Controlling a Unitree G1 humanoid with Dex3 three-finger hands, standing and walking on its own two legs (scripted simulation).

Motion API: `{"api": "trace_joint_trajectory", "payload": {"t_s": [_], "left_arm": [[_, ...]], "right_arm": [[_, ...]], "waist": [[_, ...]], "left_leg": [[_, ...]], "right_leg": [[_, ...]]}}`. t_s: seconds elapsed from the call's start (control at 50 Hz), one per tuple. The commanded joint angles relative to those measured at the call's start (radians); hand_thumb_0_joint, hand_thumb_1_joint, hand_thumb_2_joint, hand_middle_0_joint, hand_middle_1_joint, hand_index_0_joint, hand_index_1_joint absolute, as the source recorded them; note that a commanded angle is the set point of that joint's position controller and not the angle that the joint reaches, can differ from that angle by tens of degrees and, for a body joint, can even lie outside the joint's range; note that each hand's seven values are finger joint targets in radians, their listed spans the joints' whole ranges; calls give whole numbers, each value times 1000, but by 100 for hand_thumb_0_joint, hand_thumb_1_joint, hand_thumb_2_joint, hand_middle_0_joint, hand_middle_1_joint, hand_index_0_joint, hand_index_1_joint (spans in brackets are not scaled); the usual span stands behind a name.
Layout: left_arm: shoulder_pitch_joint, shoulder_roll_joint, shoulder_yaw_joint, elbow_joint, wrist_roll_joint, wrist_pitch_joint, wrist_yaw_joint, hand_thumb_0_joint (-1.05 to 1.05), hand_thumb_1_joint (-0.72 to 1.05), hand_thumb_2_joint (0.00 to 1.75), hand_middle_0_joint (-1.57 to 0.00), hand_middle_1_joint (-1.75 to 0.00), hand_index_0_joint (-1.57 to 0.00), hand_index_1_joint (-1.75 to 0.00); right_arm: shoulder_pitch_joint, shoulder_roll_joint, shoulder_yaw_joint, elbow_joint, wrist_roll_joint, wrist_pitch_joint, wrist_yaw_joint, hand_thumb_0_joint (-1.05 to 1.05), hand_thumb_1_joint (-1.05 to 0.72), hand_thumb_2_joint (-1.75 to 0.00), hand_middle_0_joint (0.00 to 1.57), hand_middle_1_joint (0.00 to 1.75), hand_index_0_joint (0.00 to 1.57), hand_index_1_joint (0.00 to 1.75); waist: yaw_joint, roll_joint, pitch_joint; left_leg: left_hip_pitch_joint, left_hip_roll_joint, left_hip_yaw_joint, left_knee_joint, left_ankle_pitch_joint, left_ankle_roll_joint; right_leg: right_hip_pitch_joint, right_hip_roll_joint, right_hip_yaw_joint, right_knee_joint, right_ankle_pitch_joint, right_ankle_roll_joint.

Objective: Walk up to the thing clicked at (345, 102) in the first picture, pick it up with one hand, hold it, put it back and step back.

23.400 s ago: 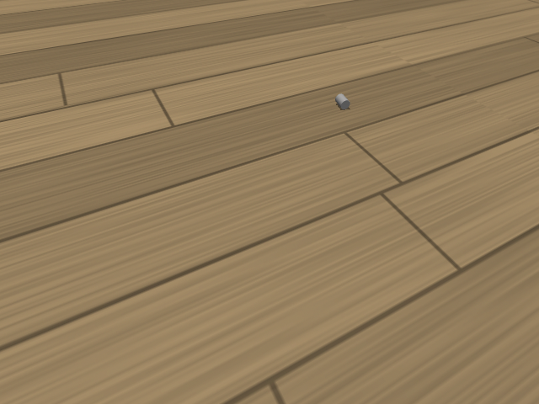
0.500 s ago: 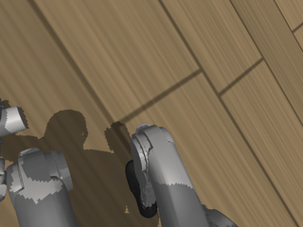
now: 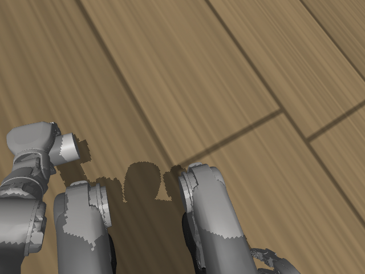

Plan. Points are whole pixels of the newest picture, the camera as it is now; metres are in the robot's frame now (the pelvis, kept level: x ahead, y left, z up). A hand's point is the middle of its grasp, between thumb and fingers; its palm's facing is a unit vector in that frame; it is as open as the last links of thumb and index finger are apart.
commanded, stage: settle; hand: left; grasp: from above
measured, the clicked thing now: (56, 151) +0.42 +0.24 -0.20
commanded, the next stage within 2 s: lift in 0.14 s
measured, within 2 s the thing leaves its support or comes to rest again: neither
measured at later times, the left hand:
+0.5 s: hand (31, 148) +0.41 +0.26 -0.11, palm faces -0.43 -0.12 -0.89, open 9.6 cm
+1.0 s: hand out of the picture +0.35 +0.27 +0.05, palm faces -0.40 -0.13 -0.91, open 9.5 cm
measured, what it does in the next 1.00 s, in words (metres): rises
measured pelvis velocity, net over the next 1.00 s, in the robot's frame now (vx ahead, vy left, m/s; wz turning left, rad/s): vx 0.00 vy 0.00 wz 0.10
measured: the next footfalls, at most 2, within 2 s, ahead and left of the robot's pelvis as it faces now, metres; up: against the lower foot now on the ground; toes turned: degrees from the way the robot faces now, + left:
none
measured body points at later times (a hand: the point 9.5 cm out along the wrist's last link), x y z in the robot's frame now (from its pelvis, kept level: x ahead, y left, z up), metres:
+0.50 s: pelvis +0.00 -0.01 +0.04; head +0.20 +0.04 +0.44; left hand +0.42 +0.27 -0.06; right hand +0.08 -0.28 -0.08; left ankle +0.08 +0.14 -0.29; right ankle +0.11 -0.14 -0.29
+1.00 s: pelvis +0.00 +0.00 +0.15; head +0.14 +0.03 +0.58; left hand +0.37 +0.28 +0.10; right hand +0.16 -0.26 +0.03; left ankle +0.08 +0.14 -0.29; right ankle +0.11 -0.14 -0.29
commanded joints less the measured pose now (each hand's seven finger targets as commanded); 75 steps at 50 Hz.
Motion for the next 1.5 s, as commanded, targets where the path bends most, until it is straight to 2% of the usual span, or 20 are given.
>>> {"api": "trace_joint_trajectory", "payload": {"t_s": [0.0, 0.2, 0.22, 0.24, 0.26, 0.34, 0.52, 0.56, 0.7, 0.76, 0.8, 0.98, 1.08, 1.12, 1.22, 1.34, 1.36, 1.42, 1.46, 1.48], "left_arm": [[-328, 194, 16, -157, 11, -29, -1, 0, 89, 57, -126, -46, -126, -46], [-345, 198, 23, -223, 29, -33, -20, 0, 102, 67, -139, -41, -137, -43], [-346, 192, 22, -232, 32, -31, -26, 0, 105, 60, -145, -45, -145, -45], [-336, 187, 16, -241, 25, -28, -32, 0, 97, 61, -137, -37, -137, -37], [-337, 197, 20, -242, 23, -27, -38, 0, 105, 57, -141, -44, -141, -44], [-320, 186, 17, -321, -21, -13, -72, 0, 97, 57, -133, -39, -133, -40], [-181, 166, 0, -466, -36, 15, -159, 0, 95, 61, -133, -37, -131, -39], [-194, 198, 11, -545, -46, 17, -175, 0, 92, 62, -130, -39, -129, -40], [-75, 149, -28, -684, -59, 43, -231, 0, 89, 58, -129, -34, -127, -37], [-32, 150, -34, -743, -82, 65, -247, 0, 89, 56, -128, -34, -126, -36], [-16, 111, -67, -784, -99, 79, -263, 0, 88, 55, -127, -34, -126, -35], [57, 116, -78, -940, -127, 133, -301, 0, 81, 50, -125, -27, -122, -30], [165, 111, -79, -955, -141, 158, -314, 0, 80, 46, -126, -20, -122, -24], [133, 100, -91, -1020, -148, 162, -320, 0, 79, 44, -126, -19, -122, -23], [241, 63, -111, -954, -157, 194, -330, 0, 74, 43, -125, -15, -120, -21], [255, 35, -143, -966, -171, 197, -346, 0, 72, 46, -124, -16, -119, -22], [238, 54, -127, -985, -170, 194, -347, 0, 72, 47, -123, -16, -118, -22], [286, 21, -148, -912, -162, 194, -348, 0, 71, 46, -123, -17, -118, -22], [259, 12, -153, -937, -163, 190, -347, 0, 72, 48, -123, -18, -118, -24], [261, 32, -134, -925, -161, 192, -343, 0, 73, 49, -123, -20, -119, -25]], "right_arm": [[148, -230, -80, -35, 21, 16, -46, 0, -91, -91, 20, 30, 20, 30], [183, -208, -87, -43, 30, 68, -117, 0, -90, -90, 20, 30, 20, 30], [188, -209, -90, -43, 33, 71, -124, 0, -93, -91, 20, 30, 20, 30], [184, -206, -92, -47, 34, 76, -129, 0, -88, -89, 20, 30, 20, 30], [192, -206, -93, -48, 35, 80, -133, 0, -92, -91, 20, 30, 20, 30], [198, -198, -101, -61, 45, 97, -147, 0, -91, -90, 20, 30, 20, 30], [195, -183, -119, -111, 83, 147, -181, 0, -90, -90, 20, 30, 20, 30], [182, -182, -125, -131, 93, 159, -193, 0, -91, -90, 20, 30, 20, 30], [148, -169, -131, -177, 127, 183, -236, 0, -91, -90, 20, 30, 20, 30], [136, -160, -131, -194, 139, 191, -251, 0, -91, -90, 20, 30, 20, 30], [127, -147, -131, -205, 142, 194, -262, 0, -90, -90, 20, 30, 20, 30], [82, -122, -127, -229, 167, 206, -310, 0, -91, -90, 20, 30, 20, 30], [54, -101, -116, -236, 178, 205, -330, 0, -91, -91, 20, 30, 20, 30], [55, -94, -111, -231, 182, 202, -338, 0, -91, -91, 20, 30, 20, 30], [61, -86, -100, -219, 195, 195, -353, 0, -91, -91, 20, 30, 20, 30], [74, -73, -96, -211, 201, 173, -365, 0, -91, -91, 20, 30, 20, 30], [81, -79, -99, -208, 201, 168, -367, 0, -91, -91, 20, 30, 20, 30], [92, -75, -93, -197, 201, 158, -371, 0, -91, -91, 20, 30, 20, 30], [101, -74, -95, -196, 198, 151, -370, 0, -91, -91, 20, 30, 20, 30], [105, -82, -98, -197, 195, 149, -370, 0, -91, -91, 20, 30, 20, 30]], "waist": [[-11, 149, -548], [12, 145, -620], [14, 163, -630], [21, 174, -651], [16, 159, -663], [38, 160, -701], [67, 115, -699], [80, 128, -719], [103, 145, -686], [110, 116, -684], [98, 110, -670], [107, 122, -622], [121, 70, -558], [120, 103, -559], [120, 40, -451], [121, 23, -387], [132, 43, -404], [128, 24, -338], [131, 32, -354], [140, 27, -360]], "left_leg": [[404, -23, 122, -289, 17, 58], [469, -23, 160, -318, 93, 62], [490, -23, 158, -327, 95, 58], [509, -21, 162, -329, 107, 57], [508, -21, 163, -328, 118, 59], [528, -23, 172, -360, 129, 61], [581, -23, 178, -443, 144, 66], [616, -23, 173, -474, 119, 65], [722, -25, 152, -602, 72, 56], [766, -23, 155, -645, 78, 58], [799, -20, 159, -674, 83, 58], [1000, -16, 138, -877, 55, 47], [1089, -17, 150, -985, 52, 49], [1156, -13, 153, -1034, 78, 46], [1270, -4, 147, -1157, 122, 44], [1383, -8, 170, -1274, 187, 47], [1428, -4, 164, -1299, 209, 43], [1483, -4, 160, -1365, 249, 39], [1538, -3, 161, -1401, 307, 38], [1574, -2, 164, -1421, 323, 38]], "right_leg": [[275, 15, -114, -278, 26, -104], [346, -1, -105, -315, 111, -104], [332, -4, -111, -309, 117, -106], [348, -2, -108, -313, 129, -107], [375, -1, -103, -321, 137, -105], [430, -6, -97, -356, 148, -103], [521, -9, -84, -433, 176, -100], [531, -8, -78, -461, 135, -104], [535, -14, -80, -532, 96, -110], [596, -13, -71, -585, 96, -108], [619, -15, -66, -625, 105, -104], [767, -22, -51, -786, 78, -100], [906, -22, -28, -917, 58, -94], [955, -23, -27, -953, 96, -93], [1082, -25, -24, -1070, 142, -89], [1253, -25, 2, -1222, 194, -86], [1280, -26, 3, -1234, 216, -86], [1331, -27, 3, -1294, 255, -84], [1387, -25, 2, -1324, 312, -83], [1418, -28, -2, -1343, 327, -81]]}}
